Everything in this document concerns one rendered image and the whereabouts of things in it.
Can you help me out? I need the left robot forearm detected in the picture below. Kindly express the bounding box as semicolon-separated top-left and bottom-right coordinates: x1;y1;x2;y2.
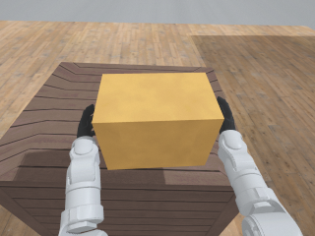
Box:
58;136;104;236

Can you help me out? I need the left robot hand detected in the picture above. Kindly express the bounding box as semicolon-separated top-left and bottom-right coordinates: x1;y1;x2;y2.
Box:
77;104;95;138

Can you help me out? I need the right robot forearm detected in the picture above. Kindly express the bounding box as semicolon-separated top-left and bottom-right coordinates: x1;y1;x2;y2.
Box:
218;130;303;236

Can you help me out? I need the carton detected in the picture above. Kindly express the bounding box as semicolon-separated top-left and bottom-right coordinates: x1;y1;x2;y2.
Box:
92;73;224;170

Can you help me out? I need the robot right upper arm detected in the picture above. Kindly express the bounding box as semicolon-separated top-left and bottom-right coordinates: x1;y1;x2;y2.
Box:
241;211;302;236

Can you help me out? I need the right robot hand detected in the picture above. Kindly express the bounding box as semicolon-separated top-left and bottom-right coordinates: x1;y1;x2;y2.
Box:
217;96;236;134

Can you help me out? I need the pedestal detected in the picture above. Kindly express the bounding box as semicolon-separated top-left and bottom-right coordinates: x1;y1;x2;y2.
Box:
0;62;239;236

